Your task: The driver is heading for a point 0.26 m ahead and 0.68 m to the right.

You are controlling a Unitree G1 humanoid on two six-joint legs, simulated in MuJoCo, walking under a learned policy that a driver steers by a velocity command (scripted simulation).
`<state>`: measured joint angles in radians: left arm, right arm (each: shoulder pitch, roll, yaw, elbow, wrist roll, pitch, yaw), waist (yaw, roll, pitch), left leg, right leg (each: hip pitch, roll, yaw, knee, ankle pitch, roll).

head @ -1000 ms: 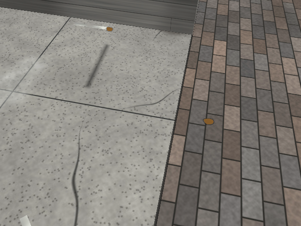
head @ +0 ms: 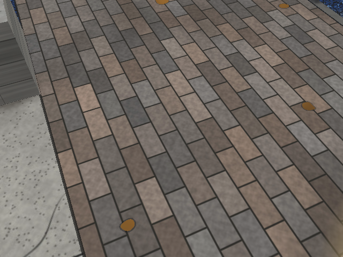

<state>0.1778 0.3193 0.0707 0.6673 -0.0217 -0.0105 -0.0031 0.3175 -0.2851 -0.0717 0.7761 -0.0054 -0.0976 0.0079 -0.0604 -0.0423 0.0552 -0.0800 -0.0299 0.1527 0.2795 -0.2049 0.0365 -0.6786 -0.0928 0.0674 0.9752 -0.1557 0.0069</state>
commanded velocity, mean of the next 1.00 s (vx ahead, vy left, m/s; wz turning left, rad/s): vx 0.50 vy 0.00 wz -0.60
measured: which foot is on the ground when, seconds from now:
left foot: down 0.00-0.24, up 0.26-0.66, down 0.68-1.00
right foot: up 0.00-0.20, down 0.22-0.70, up 0.72-1.00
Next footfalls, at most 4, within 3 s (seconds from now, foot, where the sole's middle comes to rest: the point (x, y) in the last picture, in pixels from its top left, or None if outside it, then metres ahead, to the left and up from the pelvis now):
0.22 right None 0.29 -0.15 -0.78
0.68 left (174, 219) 0.62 -0.02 -0.78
1.22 right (261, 195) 0.70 -0.40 -0.78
1.68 left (250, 129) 1.06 -0.42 -0.78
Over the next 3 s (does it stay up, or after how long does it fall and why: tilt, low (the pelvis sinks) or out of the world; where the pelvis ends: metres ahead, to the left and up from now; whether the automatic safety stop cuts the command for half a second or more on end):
stays up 1.00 -0.75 -0.02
